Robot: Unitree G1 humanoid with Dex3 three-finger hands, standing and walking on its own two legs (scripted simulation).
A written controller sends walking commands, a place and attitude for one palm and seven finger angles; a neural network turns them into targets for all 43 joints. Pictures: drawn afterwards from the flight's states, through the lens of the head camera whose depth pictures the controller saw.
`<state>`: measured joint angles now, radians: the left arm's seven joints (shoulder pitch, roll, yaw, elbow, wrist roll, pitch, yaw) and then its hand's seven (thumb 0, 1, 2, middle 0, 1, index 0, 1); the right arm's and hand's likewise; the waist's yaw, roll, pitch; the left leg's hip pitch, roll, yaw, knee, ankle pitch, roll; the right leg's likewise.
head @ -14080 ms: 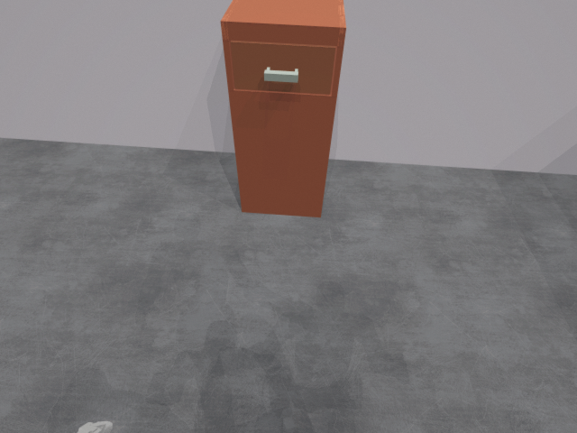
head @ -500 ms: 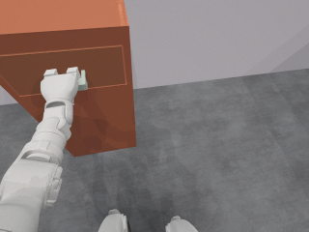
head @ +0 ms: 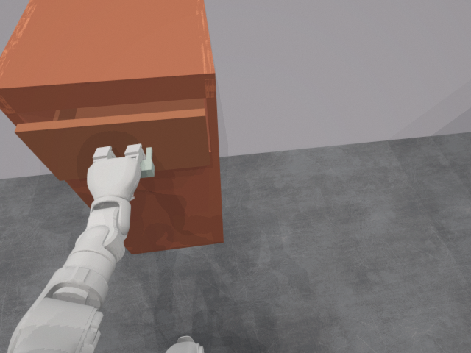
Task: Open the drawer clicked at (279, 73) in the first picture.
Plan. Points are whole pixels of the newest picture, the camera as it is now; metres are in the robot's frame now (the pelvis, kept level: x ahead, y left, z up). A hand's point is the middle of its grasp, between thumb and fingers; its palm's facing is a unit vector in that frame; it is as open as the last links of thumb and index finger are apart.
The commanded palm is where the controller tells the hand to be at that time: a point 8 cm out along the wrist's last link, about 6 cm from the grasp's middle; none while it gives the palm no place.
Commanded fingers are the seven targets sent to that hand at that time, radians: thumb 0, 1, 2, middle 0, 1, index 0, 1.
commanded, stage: pull the drawer open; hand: left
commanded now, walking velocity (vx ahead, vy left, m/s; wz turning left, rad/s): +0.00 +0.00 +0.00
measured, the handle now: (125, 162) +0.48 +0.21 +0.00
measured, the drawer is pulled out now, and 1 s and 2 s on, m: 0.04 0.17 0.29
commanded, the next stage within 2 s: none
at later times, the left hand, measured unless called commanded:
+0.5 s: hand (124, 225) +0.35 +0.20 -0.02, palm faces -0.03 -0.06 -1.00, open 6.0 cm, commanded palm +0.31 +0.19 +0.03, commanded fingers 0.00 0.90 0.90 -0.40 -1.35 -0.40 -1.35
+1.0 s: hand (122, 257) +0.29 +0.19 -0.02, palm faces -0.01 -0.08 -1.00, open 5.9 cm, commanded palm +0.25 +0.19 +0.03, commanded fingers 0.00 0.90 0.90 -0.40 -1.35 -0.40 -1.35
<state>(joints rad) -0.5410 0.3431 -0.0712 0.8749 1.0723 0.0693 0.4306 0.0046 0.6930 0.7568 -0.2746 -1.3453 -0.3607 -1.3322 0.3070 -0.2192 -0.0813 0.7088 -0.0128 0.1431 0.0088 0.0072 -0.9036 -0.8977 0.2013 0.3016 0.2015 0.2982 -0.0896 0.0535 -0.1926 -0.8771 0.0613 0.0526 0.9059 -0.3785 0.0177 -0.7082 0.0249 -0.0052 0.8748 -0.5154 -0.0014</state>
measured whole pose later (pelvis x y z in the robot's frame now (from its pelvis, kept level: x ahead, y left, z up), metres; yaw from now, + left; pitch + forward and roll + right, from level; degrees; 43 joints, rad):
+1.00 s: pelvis -0.01 -0.02 +0.00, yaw +1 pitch +13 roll +0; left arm -0.06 0.28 -0.14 0.43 1.07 0.10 0.46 0.02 0.68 0.78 -0.27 -1.35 -0.39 -1.31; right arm 0.20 -0.23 -0.06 0.65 -0.01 0.11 0.00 0.01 -0.90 -0.90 0.20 0.30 0.20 0.30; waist -0.03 0.06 -0.17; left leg -0.76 0.05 0.04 0.89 -0.36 -0.01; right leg -0.60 0.02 -0.02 0.91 -0.53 -0.03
